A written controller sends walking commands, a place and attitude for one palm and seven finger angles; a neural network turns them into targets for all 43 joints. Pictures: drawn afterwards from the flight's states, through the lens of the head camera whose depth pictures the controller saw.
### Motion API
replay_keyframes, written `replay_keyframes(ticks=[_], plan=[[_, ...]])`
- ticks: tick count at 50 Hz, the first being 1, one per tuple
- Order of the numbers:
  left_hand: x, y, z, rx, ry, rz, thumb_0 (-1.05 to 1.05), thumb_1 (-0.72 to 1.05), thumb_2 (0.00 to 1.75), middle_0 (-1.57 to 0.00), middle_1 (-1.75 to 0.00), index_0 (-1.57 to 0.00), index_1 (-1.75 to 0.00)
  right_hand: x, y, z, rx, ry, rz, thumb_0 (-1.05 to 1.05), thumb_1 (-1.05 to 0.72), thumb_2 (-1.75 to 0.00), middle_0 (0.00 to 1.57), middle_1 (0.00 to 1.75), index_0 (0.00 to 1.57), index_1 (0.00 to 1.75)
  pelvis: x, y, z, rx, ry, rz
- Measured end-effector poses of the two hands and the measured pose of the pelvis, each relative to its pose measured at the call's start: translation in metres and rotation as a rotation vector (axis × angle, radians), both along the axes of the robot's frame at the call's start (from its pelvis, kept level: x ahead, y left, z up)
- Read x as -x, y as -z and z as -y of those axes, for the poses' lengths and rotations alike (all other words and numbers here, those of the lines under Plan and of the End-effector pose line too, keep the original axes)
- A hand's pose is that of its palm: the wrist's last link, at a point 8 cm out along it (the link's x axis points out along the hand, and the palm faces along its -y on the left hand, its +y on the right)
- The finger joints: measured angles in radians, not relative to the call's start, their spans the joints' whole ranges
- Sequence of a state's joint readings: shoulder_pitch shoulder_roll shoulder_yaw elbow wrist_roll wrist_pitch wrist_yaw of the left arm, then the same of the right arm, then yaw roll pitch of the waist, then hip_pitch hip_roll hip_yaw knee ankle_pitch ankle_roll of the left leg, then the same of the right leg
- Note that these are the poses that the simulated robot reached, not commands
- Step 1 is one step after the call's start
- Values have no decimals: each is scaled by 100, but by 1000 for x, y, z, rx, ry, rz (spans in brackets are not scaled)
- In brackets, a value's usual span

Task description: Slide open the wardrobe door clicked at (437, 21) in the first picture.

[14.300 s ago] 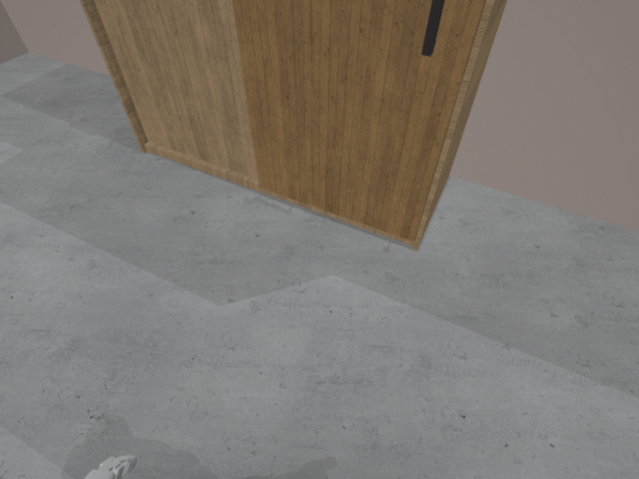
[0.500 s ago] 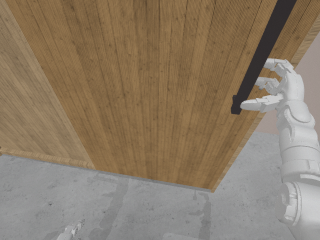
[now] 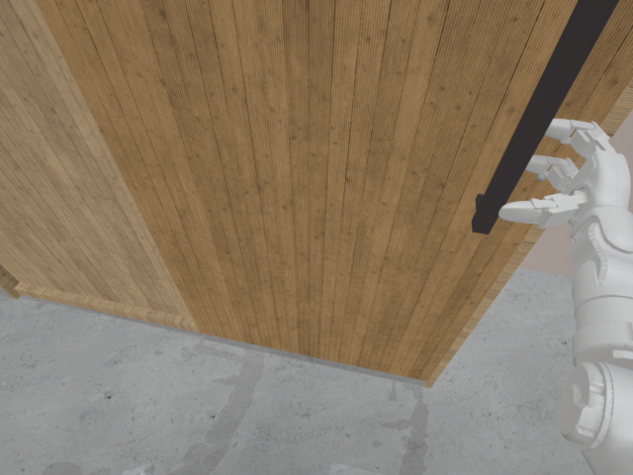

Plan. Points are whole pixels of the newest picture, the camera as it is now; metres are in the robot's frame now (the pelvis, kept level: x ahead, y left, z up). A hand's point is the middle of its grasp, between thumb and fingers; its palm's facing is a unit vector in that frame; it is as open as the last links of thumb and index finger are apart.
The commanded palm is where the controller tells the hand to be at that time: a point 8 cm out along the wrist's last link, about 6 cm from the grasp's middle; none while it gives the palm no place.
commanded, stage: slide the fingers in behind the handle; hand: right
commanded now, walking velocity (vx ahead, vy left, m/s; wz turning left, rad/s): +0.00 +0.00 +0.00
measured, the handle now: (523, 126) +0.50 -0.18 +0.21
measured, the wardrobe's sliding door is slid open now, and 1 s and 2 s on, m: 0.00 0.00 0.00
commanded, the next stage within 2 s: grip the handle and tug to test in 1.64 s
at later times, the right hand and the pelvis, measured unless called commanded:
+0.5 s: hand (534, 181) +0.45 -0.20 +0.17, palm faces +0.09 +1.00 +0.03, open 14.0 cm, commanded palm +0.42 -0.24 +0.16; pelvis +0.00 -0.01 +0.00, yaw -1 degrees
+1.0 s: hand (510, 176) +0.46 -0.17 +0.17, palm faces +0.09 +1.00 +0.02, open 14.0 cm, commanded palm +0.43 -0.22 +0.16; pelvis +0.00 -0.01 +0.00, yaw -1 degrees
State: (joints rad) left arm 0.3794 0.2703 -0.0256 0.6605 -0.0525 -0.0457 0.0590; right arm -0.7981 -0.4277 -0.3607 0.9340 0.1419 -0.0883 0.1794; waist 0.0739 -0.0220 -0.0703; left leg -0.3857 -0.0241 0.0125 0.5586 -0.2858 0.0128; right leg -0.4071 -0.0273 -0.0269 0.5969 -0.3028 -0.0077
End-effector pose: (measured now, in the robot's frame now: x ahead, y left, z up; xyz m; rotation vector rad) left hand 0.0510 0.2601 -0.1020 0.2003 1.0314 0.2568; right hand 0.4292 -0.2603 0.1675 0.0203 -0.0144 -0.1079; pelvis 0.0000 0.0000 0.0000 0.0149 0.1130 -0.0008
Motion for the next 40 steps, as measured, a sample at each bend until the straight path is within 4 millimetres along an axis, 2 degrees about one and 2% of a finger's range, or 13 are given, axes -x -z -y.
replay_keyframes(ticks=[9, 19, 40], plan=[[-19, -3, 8, 2, 32, 47, 1, 90, 90, -20, -30, -20, -30, 13, 2, 10, 4, -4, -4, -1, 50, -30, 30, 120, 30, 120, 1, 0, 5, -4, 10, 11], [-34, -6, 18, 0, 72, 78, 1, 90, 90, -20, -30, -20, -30, 9, 3, -1, -12, -21, -6, -1, 50, -30, 30, 120, 30, 120, 4, 1, 10, -6, 22, 10], [-9, 2, 18, 18, 27, 12, 1, 90, 90, -20, -30, -20, -30, 0, 6, -20, -6, -17, -10, -1, 50, -30, 30, 120, 30, 120, -1, 0, 10, -4, 6, 6]])
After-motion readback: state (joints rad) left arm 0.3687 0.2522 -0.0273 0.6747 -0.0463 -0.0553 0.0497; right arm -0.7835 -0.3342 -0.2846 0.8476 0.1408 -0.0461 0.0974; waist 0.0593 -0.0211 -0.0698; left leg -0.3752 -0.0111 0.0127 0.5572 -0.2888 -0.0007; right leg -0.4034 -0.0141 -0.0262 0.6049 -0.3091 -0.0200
